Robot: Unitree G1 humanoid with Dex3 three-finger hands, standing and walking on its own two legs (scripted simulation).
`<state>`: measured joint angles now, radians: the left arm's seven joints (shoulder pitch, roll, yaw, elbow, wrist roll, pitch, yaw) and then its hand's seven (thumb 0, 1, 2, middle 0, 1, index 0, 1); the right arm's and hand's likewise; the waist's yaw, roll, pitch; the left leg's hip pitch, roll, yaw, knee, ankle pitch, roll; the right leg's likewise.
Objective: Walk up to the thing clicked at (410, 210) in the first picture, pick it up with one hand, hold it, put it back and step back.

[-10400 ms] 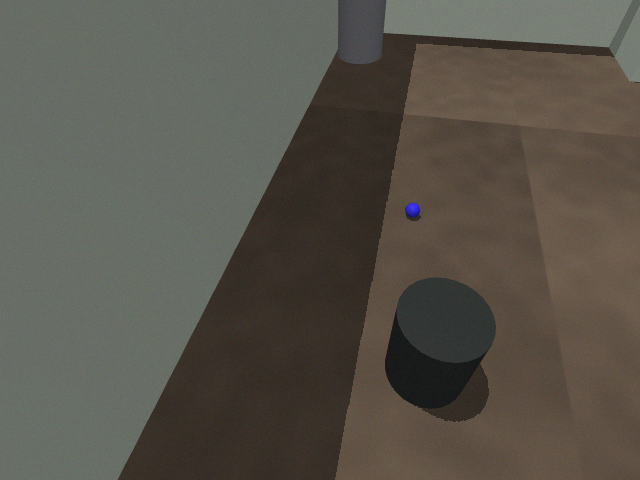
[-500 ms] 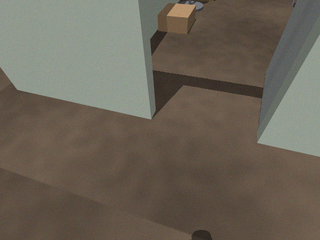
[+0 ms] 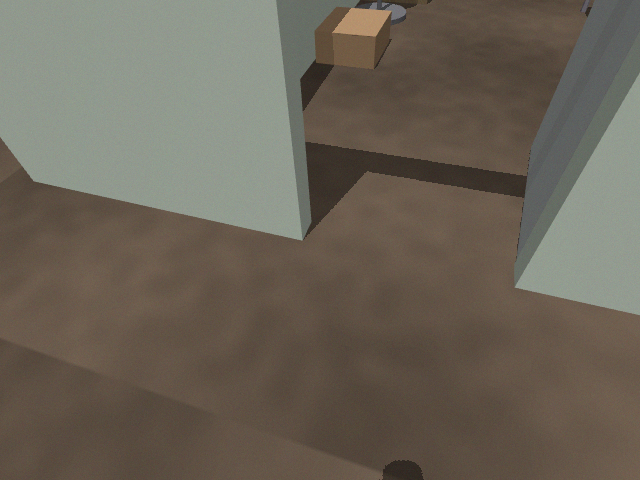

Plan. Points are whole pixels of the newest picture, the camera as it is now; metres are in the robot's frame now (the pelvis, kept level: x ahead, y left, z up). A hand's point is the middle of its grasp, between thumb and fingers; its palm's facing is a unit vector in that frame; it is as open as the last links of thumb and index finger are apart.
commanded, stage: stand
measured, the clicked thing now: out of the picture +0.18 +1.30 -0.75
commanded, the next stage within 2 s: walk up in 0.76 s
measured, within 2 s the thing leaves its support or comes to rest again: neither
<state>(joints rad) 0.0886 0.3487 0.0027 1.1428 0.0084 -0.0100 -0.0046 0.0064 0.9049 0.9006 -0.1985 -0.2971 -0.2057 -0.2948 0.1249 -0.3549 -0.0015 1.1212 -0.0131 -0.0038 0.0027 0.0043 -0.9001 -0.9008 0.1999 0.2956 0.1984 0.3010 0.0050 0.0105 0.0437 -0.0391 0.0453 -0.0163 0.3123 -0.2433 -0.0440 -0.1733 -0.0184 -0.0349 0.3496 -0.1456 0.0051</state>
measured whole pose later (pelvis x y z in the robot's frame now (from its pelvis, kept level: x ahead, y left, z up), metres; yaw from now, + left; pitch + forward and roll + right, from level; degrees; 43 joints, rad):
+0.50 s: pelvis +0.00 +0.00 +0.00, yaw +0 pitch -2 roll +0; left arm 0.10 0.35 0.00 1.14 0.01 -0.01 0.00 0.01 0.90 0.90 -0.20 -0.30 -0.21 -0.29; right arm 0.13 -0.35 0.00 1.12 -0.01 0.00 0.00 0.00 -0.90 -0.90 0.20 0.30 0.20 0.30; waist 0.01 0.01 0.04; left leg -0.04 0.04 -0.01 0.31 -0.24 -0.04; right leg -0.17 -0.02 -0.03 0.35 -0.15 0.01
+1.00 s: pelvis +0.01 +0.03 -0.01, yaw +12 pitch -2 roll -2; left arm 0.16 0.41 0.11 0.94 0.06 -0.02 -0.05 0.01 0.90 0.90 -0.20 -0.30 -0.21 -0.30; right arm 0.27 -0.41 -0.09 0.95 -0.03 0.03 0.09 0.01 -0.90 -0.90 0.20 0.30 0.20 0.30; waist 0.03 -0.02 0.07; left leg -0.41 0.11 0.04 0.77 -0.40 0.01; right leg -0.13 -0.11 -0.21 0.45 -0.27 0.01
